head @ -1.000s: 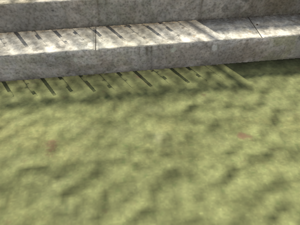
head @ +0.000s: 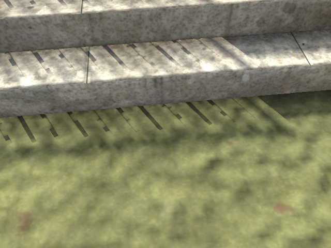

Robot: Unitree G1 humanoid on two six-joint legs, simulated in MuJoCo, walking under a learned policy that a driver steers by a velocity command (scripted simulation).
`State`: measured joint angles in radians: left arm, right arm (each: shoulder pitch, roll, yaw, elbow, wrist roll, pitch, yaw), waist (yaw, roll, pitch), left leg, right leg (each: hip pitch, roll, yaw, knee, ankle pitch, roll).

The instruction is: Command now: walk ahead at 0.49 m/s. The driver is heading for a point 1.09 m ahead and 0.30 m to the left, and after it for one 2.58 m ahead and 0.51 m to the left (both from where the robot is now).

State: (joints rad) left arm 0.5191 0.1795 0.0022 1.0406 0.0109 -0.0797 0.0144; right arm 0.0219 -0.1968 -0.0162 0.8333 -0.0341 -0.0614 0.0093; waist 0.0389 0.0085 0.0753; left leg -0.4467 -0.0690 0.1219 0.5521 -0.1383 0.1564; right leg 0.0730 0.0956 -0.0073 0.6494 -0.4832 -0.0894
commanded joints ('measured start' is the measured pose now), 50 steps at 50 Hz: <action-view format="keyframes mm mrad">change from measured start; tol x16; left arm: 1 50 122 29 -71 2 -7 -7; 22 -616 83 21 -272 9 28 -44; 25 -496 106 35 -242 11 13 -33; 28 -15 269 94 -116 56 -10 -2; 32 -275 113 63 -138 8 -6 -26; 50 -27 143 49 -2 9 -32 22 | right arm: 1 417 -225 -77 90 19 7 -3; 4 233 -87 -41 77 22 -15 5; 29 583 -65 -13 197 58 -36 -17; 50 -36 -49 -20 -16 7 20 45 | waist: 1 -146 80 -298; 4 -43 -33 -1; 23 -103 64 41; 27 93 46 -178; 29 74 -226 -415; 33 -43 -37 -27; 50 -20 -76 31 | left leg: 1 722 448 -852 -260 -271 256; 7 219 271 -356 -429 31 104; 22 575 268 -199 -356 461 41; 26 559 257 -148 -47 828 4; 27 410 224 -124 159 678 -14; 29 -109 -18 -109 777 -383 -61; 43 -220 150 -97 348 146 -89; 50 -143 90 15 72 67 -32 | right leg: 1 -679 -16 81 795 -1 -16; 16 -721 -188 -51 124 512 66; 23 -711 -131 -71 -61 393 18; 27 -104 -103 -40 -190 354 -82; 29 293 -545 696 -341 247 -273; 34 -235 -346 173 -498 381 -90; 50 26 -343 -196 -422 971 -20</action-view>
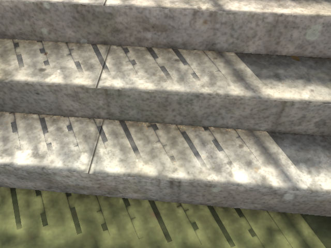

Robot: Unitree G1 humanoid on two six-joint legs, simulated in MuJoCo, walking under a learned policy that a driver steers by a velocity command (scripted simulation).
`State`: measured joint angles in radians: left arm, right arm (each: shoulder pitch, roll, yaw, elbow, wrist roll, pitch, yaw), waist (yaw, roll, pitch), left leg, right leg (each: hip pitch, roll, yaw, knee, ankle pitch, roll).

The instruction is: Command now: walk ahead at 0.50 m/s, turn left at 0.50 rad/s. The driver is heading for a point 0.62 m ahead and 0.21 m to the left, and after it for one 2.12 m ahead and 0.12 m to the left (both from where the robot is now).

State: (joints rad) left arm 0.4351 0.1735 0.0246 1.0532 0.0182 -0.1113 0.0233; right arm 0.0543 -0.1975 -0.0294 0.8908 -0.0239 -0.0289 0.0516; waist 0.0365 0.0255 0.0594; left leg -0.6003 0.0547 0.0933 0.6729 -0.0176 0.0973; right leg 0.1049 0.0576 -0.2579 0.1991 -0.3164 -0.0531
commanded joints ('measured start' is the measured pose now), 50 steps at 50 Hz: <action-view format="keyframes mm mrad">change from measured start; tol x32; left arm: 1 51 161 30 -14 4 5 17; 25 -465 129 0 -334 7 44 -19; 30 34 267 47 -220 39 -2 24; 50 -53 200 51 -209 -1 7 -17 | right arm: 1 -45 -57 -11 -69 -5 -11 0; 6 377 -280 -101 25 -37 -20 -39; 50 -9 -39 4 -228 -14 17 -20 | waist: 1 -32 -106 26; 7 -163 105 -312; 50 -11 -190 -114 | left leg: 1 50 -61 62 -55 -104 48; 5 537 -100 -31 -201 -235 179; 7 913 292 -842 -383 -279 381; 14 425 69 -322 -452 283 193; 28 489 31 -423 -140 642 73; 30 258 -113 -333 295 274 16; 31 26 -223 -238 519 -544 4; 42 -158 -22 -143 635 -202 -81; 50 174 -62 9 -24 -189 -61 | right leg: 1 19 -313 40 89 945 -54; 4 3 -319 13 476 1096 -58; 7 -818 -15 221 1295 -207 25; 25 -693 -85 251 517 199 85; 29 -153 -24 248 228 245 11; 32 48 -556 933 135 256 -208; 38 -274 -329 357 6 429 -124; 50 -183 -303 170 122 828 -72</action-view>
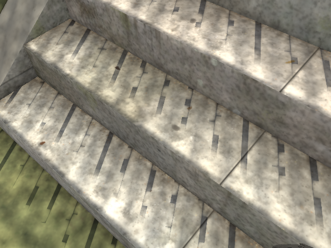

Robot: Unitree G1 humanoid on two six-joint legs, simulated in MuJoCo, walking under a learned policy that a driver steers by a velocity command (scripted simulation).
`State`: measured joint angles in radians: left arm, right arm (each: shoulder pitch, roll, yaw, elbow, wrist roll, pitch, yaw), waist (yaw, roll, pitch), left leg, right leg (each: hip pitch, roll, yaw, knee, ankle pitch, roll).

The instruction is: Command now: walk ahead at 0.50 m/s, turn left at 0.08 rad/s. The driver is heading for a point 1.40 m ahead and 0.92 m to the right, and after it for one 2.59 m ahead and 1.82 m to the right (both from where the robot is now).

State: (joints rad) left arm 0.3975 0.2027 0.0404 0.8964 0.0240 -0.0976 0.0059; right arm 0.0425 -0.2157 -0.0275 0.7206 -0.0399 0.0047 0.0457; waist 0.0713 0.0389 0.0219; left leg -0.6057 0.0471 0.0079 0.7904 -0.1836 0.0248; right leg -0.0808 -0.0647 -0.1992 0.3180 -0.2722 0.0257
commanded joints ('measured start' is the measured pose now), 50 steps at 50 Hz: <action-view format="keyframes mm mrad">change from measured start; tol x32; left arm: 1 -9 177 38 -47 -14 3 -1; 26 -566 -110 -85 -464 7 159 28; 33 -61 288 75 -251 1 142 43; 50 223 77 28 64 -16 7 18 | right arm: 1 67 -35 -4 -36 0 -34 -20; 27 447 -165 6 290 43 -91 -130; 50 -379 177 103 -395 -41 -65 -45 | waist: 1 -71 -183 -111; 5 -155 316 -425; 18 -44 5 67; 31 70 237 -365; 33 111 -231 -337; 50 59 -104 66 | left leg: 1 243 -72 91 -232 18 29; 5 888 410 -377 -403 762 216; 8 480 268 -217 -510 17 183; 22 362 259 29 -705 -295 102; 26 517 223 139 -817 124 139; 30 633 277 292 -323 1779 184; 32 240 183 231 277 1268 79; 33 -129 -61 60 637 114 25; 38 -416 -26 -74 1261 25 37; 50 -976 34 21 1264 -315 56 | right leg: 1 43 -165 119 112 855 -149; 3 -104 -81 105 427 635 -116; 5 -481 104 124 1050 -279 -58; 19 -1384 86 268 2113 -210 -121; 30 -445 216 -67 1043 -409 -192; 34 -88 -139 1322 -75 -469 -319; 40 -422 38 612 113 -131 -235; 50 -4 -37 670 -83 40 -274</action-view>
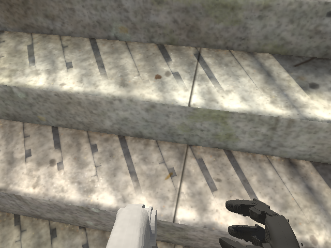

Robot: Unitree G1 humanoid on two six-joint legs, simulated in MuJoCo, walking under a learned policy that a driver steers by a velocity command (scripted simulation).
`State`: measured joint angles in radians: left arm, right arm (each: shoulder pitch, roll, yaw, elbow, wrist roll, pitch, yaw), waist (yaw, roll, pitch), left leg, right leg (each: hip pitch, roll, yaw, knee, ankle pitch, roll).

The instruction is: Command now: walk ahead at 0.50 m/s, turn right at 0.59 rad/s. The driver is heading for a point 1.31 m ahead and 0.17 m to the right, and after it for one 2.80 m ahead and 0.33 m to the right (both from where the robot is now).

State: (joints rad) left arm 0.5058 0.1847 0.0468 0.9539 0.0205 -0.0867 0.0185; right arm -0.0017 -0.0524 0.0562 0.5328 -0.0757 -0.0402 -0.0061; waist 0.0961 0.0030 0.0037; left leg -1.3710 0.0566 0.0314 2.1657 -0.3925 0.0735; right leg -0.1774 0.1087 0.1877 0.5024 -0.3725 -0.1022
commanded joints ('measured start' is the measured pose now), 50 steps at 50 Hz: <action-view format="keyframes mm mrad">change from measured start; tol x64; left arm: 1 111 100 21 -1 -8 2 17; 26 -851 -128 -62 -594 11 77 -4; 50 18 9 -23 98 -13 -57 -18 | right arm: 1 -377 -2 18 -241 8 -14 14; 26 531 -191 -121 501 33 -103 3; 50 -238 60 25 -136 52 4 -17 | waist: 1 42 -72 100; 8 -348 248 -562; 50 -103 -14 56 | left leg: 1 -124 18 36 -244 -84 -5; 8 1489 208 -505 -1405 -176 186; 28 1156 153 229 -2336 397 108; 32 1475 247 163 -1580 1948 105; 34 863 -83 11 -777 420 -27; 50 -7 4 54 -68 122 78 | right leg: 1 47 -217 278 -350 221 -159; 6 -9 -268 96 -21 1868 -82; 9 -463 62 35 1095 245 41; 22 -1264 -60 -56 1819 23 -72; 31 -252 5 -488 741 -105 -70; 34 212 -351 585 -15 -202 -205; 50 -134 -284 -35 -421 142 -57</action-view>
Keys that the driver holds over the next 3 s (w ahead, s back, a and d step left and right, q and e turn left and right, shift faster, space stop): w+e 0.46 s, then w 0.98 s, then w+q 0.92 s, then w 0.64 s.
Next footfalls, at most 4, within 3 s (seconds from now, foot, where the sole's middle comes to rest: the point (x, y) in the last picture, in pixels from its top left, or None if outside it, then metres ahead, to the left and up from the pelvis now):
0.14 left None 0.29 0.15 -0.58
0.64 right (261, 192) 0.52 -0.19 -0.39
1.14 left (239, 80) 0.80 -0.11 -0.20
1.64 right None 1.03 -0.41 -0.01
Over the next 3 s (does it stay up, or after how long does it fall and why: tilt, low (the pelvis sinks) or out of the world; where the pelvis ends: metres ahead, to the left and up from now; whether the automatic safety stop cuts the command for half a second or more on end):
stays up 1.61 -0.24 1.14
